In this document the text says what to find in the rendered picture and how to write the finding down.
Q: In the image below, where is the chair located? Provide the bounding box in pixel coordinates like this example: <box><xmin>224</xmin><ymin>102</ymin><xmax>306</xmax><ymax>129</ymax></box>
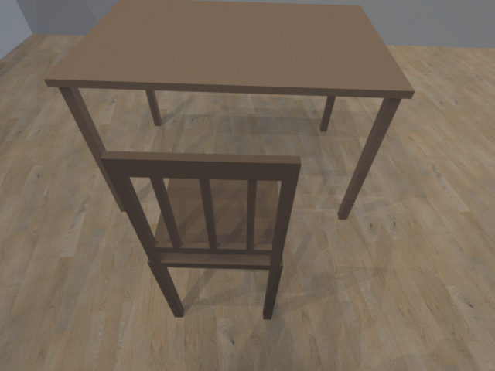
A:
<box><xmin>100</xmin><ymin>151</ymin><xmax>301</xmax><ymax>319</ymax></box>

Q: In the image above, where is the table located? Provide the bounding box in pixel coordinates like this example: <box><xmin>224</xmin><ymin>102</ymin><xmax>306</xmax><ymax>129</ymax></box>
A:
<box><xmin>44</xmin><ymin>0</ymin><xmax>415</xmax><ymax>220</ymax></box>

